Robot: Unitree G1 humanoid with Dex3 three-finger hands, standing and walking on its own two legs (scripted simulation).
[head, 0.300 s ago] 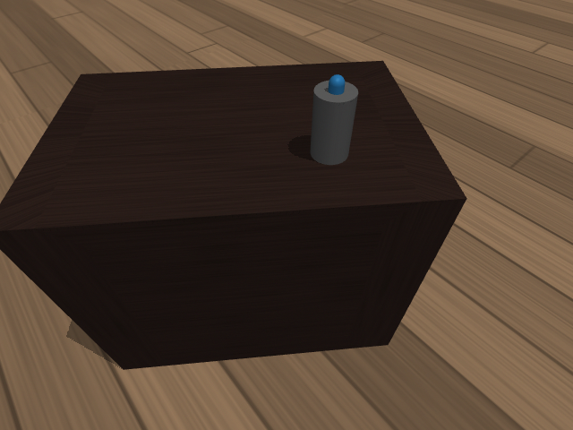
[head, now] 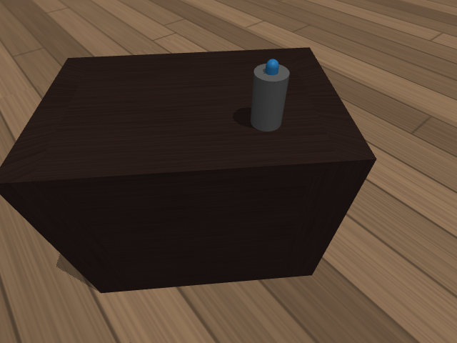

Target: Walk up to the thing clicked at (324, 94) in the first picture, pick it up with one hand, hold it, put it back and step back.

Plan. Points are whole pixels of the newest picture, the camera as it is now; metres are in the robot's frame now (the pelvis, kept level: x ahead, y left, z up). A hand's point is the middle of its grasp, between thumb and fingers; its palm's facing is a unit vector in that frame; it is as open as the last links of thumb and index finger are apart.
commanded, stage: stand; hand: right
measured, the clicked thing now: (269, 93) +0.69 -0.10 +0.06
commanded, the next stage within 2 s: walk up in 0.82 s
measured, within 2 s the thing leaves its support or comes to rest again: neither
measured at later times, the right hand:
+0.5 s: hand out of the picture +0.08 -0.25 -0.15, palm faces -0.02 +0.94 -0.34, open 7.4 cm
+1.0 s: hand out of the picture +0.09 -0.26 -0.15, palm faces -0.08 +0.93 -0.36, open 7.4 cm
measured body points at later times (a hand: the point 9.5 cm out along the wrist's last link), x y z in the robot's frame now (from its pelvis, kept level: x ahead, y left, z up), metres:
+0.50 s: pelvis +0.01 +0.00 +0.00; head +0.01 +0.00 +0.45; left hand +0.08 +0.30 -0.13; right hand +0.08 -0.30 -0.13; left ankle +0.02 +0.11 -0.75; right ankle +0.01 -0.13 -0.75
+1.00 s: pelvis +0.03 +0.02 +0.00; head +0.03 +0.02 +0.45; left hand +0.06 +0.35 -0.12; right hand +0.10 -0.30 -0.13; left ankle +0.04 +0.15 -0.70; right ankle +0.01 -0.13 -0.75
